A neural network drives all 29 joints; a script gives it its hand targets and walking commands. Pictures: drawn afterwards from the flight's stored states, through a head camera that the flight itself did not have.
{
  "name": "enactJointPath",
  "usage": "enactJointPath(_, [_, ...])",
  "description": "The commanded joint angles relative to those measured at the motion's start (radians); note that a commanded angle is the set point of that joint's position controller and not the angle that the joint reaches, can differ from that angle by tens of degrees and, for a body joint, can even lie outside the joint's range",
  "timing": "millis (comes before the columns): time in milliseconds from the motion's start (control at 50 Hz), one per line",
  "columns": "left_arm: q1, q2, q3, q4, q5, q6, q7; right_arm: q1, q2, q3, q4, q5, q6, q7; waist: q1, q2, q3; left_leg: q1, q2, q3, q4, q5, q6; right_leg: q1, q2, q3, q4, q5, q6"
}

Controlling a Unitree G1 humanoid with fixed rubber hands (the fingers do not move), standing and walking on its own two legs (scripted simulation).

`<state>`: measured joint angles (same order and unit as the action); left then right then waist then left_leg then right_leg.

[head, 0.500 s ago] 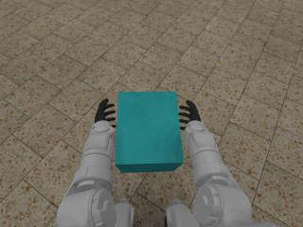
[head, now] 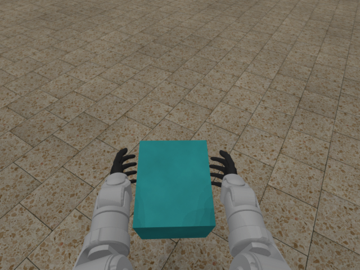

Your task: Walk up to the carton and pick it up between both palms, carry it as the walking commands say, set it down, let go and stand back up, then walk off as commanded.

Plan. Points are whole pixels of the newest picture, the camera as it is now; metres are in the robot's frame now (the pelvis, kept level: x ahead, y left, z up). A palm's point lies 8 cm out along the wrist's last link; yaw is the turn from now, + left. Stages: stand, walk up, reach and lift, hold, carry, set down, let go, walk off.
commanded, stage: reach and lift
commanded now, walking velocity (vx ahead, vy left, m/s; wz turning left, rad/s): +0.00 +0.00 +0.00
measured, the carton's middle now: (173, 190) +0.35 +0.02 -0.07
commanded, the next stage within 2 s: hold in 1.74 s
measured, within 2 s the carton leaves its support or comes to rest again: neither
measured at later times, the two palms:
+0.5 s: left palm (111, 172) +0.31 +0.15 +0.08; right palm (237, 172) +0.31 -0.12 +0.08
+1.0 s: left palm (119, 164) +0.33 +0.13 +0.09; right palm (243, 169) +0.32 -0.13 +0.08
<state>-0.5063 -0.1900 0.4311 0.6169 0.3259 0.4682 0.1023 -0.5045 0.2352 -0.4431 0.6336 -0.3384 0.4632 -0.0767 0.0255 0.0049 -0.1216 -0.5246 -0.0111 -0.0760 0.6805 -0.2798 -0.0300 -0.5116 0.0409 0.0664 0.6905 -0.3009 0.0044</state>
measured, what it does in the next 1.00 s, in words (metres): stands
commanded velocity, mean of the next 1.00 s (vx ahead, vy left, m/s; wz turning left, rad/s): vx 0.00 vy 0.00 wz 0.00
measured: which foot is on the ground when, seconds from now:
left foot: down 0.00-1.00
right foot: down 0.00-1.00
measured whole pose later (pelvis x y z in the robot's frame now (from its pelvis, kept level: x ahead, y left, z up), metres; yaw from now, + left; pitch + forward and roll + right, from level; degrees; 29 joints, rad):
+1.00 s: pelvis +0.01 +0.00 +0.02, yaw +0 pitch -5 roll +0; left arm -0.53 -0.19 0.36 0.57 0.33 0.70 0.12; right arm -0.50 0.21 -0.40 0.53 -0.34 0.73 -0.07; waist 0.01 0.00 -0.08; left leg -0.20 0.00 -0.07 0.54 -0.25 -0.03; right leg -0.18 0.04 0.07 0.54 -0.26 0.00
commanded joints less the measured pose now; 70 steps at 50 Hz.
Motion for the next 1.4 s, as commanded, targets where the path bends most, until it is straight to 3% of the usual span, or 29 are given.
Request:
enactJointPath(0, [-0.602, -1.06, -0.536, -0.005, -0.166, 0.022, -0.294, -0.635, 0.992, 0.59, -0.004, 0.215, 0.002, 0.287, 0.006, 0.015, -0.344, 0.336, -0.104, 0.011, -0.12, 0.185, 0.019, 0.252, 0.056, 0.034, -0.14, 0.177, -0.005])
enactJointPath(40, [-0.505, -1.077, -0.506, 0.042, -0.153, 0.056, -0.291, -0.636, 1.006, 0.64, -0.039, 0.245, 0.027, 0.297, 0.044, 0.002, -0.334, 0.4, -0.099, 0.015, -0.148, 0.188, 0.019, 0.27, 0.063, 0.009, -0.158, 0.141, 0.003])
enactJointPath(60, [-0.495, -1.034, -0.424, 0.147, -0.105, 0.08, -0.291, -0.601, 0.935, 0.507, 0.074, 0.176, 0.045, 0.297, 0.004, 0.037, -0.125, 0.277, -0.092, 0.012, -0.165, 0.066, 0.019, 0.173, 0.052, 0.016, -0.172, 0.052, -0.013])
enactJointPath(80, [-0.557, -0.995, -0.441, 0.073, -0.123, 0.081, -0.288, -0.607, 0.969, 0.531, 0.087, 0.181, 0.068, 0.295, 0.013, -0.036, -0.176, 0.345, -0.096, 0.005, -0.182, 0.067, 0.03, 0.232, 0.051, 0.008, -0.202, 0.029, 0.003])
enactJointPath(100, [-0.57, -1.024, -0.458, 0.057, -0.135, 0.085, -0.288, -0.582, 0.968, 0.5, 0.109, 0.173, 0.07, 0.299, -0.006, 0.024, -0.1, 0.311, -0.092, 0.018, -0.18, 0.064, 0.017, 0.185, 0.046, 0.013, -0.206, 0.03, -0.006])
enactJointPath(160, [-0.633, -1.005, -0.473, -0.003, -0.174, 0.093, -0.3, -0.601, 1.001, 0.525, 0.09, 0.201, 0.091, 0.3, -0.002, -0.048, -0.189, 0.381, -0.096, 0.021, -0.181, 0.107, 0.026, 0.25, 0.049, 0.005, -0.221, 0.073, 0.01])
enactJointPath(180, [-0.613, -0.989, -0.442, 0.01, -0.146, 0.108, -0.293, -0.526, 0.992, 0.477, 0.153, 0.188, 0.108, 0.302, 0.015, 0.035, -0.082, 0.344, -0.095, 0.027, -0.206, 0.091, 0.02, 0.224, 0.049, 0.021, -0.217, 0.073, -0.004])
enactJointPath(200, [-0.594, -1.063, -0.496, 0.004, -0.197, 0.11, -0.293, -0.62, 1.008, 0.589, 0.005, 0.249, 0.09, 0.297, 0.024, 0.005, -0.19, 0.38, -0.103, 0.036, -0.196, 0.148, 0.016, 0.323, 0.055, 0.017, -0.213, 0.131, -0.004])
enactJointPath(260, [-0.582, -1.06, -0.485, 0.021, -0.208, 0.137, -0.296, -0.628, 0.981, 0.566, 0.03, 0.26, 0.114, 0.289, 0.028, 0.011, -0.181, 0.419, -0.094, 0.028, -0.201, 0.174, 0.012, 0.32, 0.047, 0.017, -0.224, 0.14, -0.008])
enactJointPath(340, [-0.638, -1.041, -0.536, -0.045, -0.252, 0.156, -0.298, -0.651, 0.972, 0.579, 0.012, 0.279, 0.136, 0.287, 0.012, 0.034, -0.205, 0.443, -0.089, 0.024, -0.222, 0.169, 0.005, 0.366, 0.043, 0.006, -0.24, 0.15, -0.005])
enactJointPath(360, [-0.673, -1.043, -0.524, -0.015, -0.246, 0.172, -0.3, -0.64, 0.953, 0.52, 0.053, 0.251, 0.152, 0.287, -0.034, 0.015, -0.131, 0.448, -0.081, 0.01, -0.225, 0.133, 0.013, 0.319, 0.032, 0.013, -0.252, 0.12, -0.014])
enactJointPath(400, [-0.672, -1.045, -0.52, -0.066, -0.252, 0.174, -0.289, -0.633, 0.991, 0.568, 0.022, 0.265, 0.169, 0.297, 0.01, -0.047, -0.121, 0.465, -0.068, 0.019, -0.247, 0.118, 0.016, 0.316, 0.042, 0.007, -0.264, 0.075, -0.006])
enactJointPath(420, [-0.639, -1.037, -0.488, -0.015, -0.234, 0.196, -0.292, -0.649, 0.984, 0.555, 0.022, 0.279, 0.172, 0.296, 0.042, -0.002, -0.114, 0.423, -0.07, 0.023, -0.257, 0.104, 0.014, 0.334, 0.048, 0.006, -0.262, 0.076, -0.007])
enactJointPath(440, [-0.69, -1.031, -0.489, -0.009, -0.233, 0.21, -0.293, -0.682, 0.943, 0.51, 0.058, 0.256, 0.18, 0.297, 0.003, 0.03, -0.082, 0.44, -0.081, 0.027, -0.252, 0.043, 0.011, 0.312, 0.036, 0.016, -0.286, 0.012, -0.021])
enactJointPath(460, [-0.594, -1.041, -0.433, 0.053, -0.202, 0.214, -0.29, -0.729, 0.927, 0.532, 0.015, 0.272, 0.182, 0.295, 0.05, 0.018, -0.074, 0.396, -0.076, 0.028, -0.263, 0.049, 0.013, 0.354, 0.035, 0.006, -0.279, 0.025, -0.014])
enactJointPath(480, [-0.692, -1.028, -0.497, -0.019, -0.233, 0.212, -0.29, -0.693, 0.935, 0.508, 0.064, 0.269, 0.181, 0.295, -0.001, 0.086, -0.036, 0.413, -0.076, 0.032, -0.256, 0.011, 0.005, 0.329, 0.031, 0.019, -0.279, 0.005, -0.027])
enactJointPath(540, [-0.685, -1.054, -0.509, -0.025, -0.258, 0.237, -0.298, -0.663, 0.928, 0.478, 0.056, 0.228, 0.21, 0.294, -0.039, -0.038, -0.02, 0.468, -0.06, 0.037, -0.268, 0.014, 0.01, 0.296, 0.041, 0.005, -0.306, -0.022, -0.017])
enactJointPath(560, [-0.76, -1.087, -0.525, -0.042, -0.27, 0.214, -0.307, -0.791, 0.962, 0.536, -0.039, 0.275, 0.18, 0.293, -0.003, -0.017, -0.119, 0.447, -0.077, 0.036, -0.239, 0.031, 0.007, 0.328, 0.035, 0.023, -0.291, -0.006, -0.017])
enactJointPath(720, [-0.693, -1.079, -0.527, -0.009, -0.27, 0.226, -0.3, -0.78, 0.944, 0.539, -0.055, 0.272, 0.204, 0.293, -0.028, -0.036, -0.151, 0.462, -0.064, 0.012, -0.251, 0.043, 0.013, 0.326, 0.034, 0.013, -0.29, 0.02, -0.01])
enactJointPath(740, [-0.659, -1.059, -0.491, 0.045, -0.242, 0.241, -0.297, -0.7, 0.93, 0.485, 0.018, 0.256, 0.215, 0.286, -0.032, 0.047, -0.065, 0.418, -0.079, 0.023, -0.265, 0.011, 0.007, 0.332, 0.027, 0.008, -0.295, 0.003, -0.016])
enactJointPath(780, [-0.637, -1.042, -0.466, 0.037, -0.243, 0.244, -0.301, -0.686, 0.93, 0.491, 0.018, 0.238, 0.231, 0.291, -0.032, -0.046, -0.025, 0.454, -0.055, 0.029, -0.282, 0.003, 0.018, 0.295, 0.035, -0.001, -0.303, -0.012, -0.005])
enactJointPath(940, [-0.54, -1.115, -0.621, -0.098, -0.308, 0.231, -0.305, -0.65, 1.016, 0.66, -0.18, 0.332, 0.214, 0.286, -0.002, -0.016, -0.289, 0.551, -0.083, 0.016, -0.228, 0.338, 0.008, 0.433, 0.031, 0.024, -0.271, 0.368, 0.01])
enactJointPath(1040, [-0.47, -1.043, -0.538, -0.039, -0.249, 0.256, -0.307, -0.513, 1.002, 0.567, -0.063, 0.254, 0.248, 0.281, -0.014, -0.056, -0.184, 0.494, -0.088, 0.023, -0.264, 0.232, 0.02, 0.409, 0.019, 0.021, -0.309, 0.3, 0.021])
enactJointPath(1080, [-0.506, -1.059, -0.56, -0.08, -0.257, 0.25, -0.304, -0.52, 0.971, 0.564, -0.093, 0.278, 0.24, 0.291, -0.021, 0.034, -0.125, 0.514, -0.083, 0.023, -0.263, 0.241, 0.004, 0.362, 0.028, 0.02, -0.305, 0.255, 0.005])
enactJointPath(1100, [-0.48, -1.062, -0.526, -0.063, -0.26, 0.255, -0.305, -0.534, 0.979, 0.571, -0.094, 0.267, 0.251, 0.291, -0.004, -0.027, -0.137, 0.521, -0.071, 0.022, -0.279, 0.218, 0.012, 0.372, 0.031, 0.009, -0.313, 0.227, 0.013])
enactJointPath(1200, [-0.455, -1.071, -0.624, -0.167, -0.3, 0.24, -0.316, -0.498, 1.009, 0.649, -0.192, 0.309, 0.24, 0.288, -0.014, -0.054, -0.3, 0.558, -0.083, 0.013, -0.256, 0.379, 0.01, 0.451, 0.034, 0.019, -0.286, 0.42, 0.022])
enactJointPath(1220, [-0.501, -1.093, -0.686, -0.271, -0.328, 0.233, -0.316, -0.475, 1.023, 0.654, -0.216, 0.323, 0.233, 0.293, -0.015, 0.016, -0.351, 0.578, -0.088, 0.009, -0.244, 0.436, -0.005, 0.479, 0.039, 0.02, -0.284, 0.442, 0.013])
enactJointPath(1340, [-0.514, -1.075, -0.646, -0.201, -0.291, 0.251, -0.315, -0.485, 1.024, 0.626, -0.156, 0.295, 0.242, 0.3, -0.021, -0.022, -0.23, 0.521, -0.086, 0.012, -0.261, 0.212, 0.006, 0.414, 0.035, 0.013, -0.308, 0.221, 0.01])
enactJointPath(1380, [-0.499, -1.051, -0.581, -0.127, -0.25, 0.265, -0.309, -0.462, 0.996, 0.559, -0.093, 0.267, 0.249, 0.295, -0.022, 0.041, -0.087, 0.45, -0.077, 0.02, -0.284, 0.091, 0.008, 0.378, 0.027, 0.016, -0.314, 0.118, -0.004])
